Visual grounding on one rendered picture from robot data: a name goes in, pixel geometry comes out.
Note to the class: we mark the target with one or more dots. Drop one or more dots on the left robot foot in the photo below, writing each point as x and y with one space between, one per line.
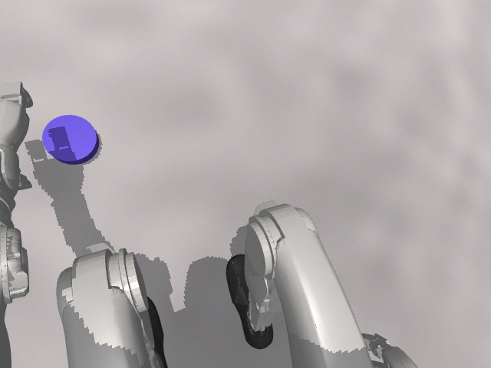
157 333

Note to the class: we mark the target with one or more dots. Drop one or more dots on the right robot hand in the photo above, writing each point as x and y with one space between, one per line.
393 357

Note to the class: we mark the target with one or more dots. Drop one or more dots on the tin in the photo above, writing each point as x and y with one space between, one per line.
70 139

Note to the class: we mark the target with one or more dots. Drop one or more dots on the right robot foot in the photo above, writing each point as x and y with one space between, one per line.
239 293

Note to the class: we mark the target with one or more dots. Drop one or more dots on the left robot hand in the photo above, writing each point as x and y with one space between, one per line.
14 120

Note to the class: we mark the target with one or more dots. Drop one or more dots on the left robot arm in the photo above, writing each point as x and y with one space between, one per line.
14 278

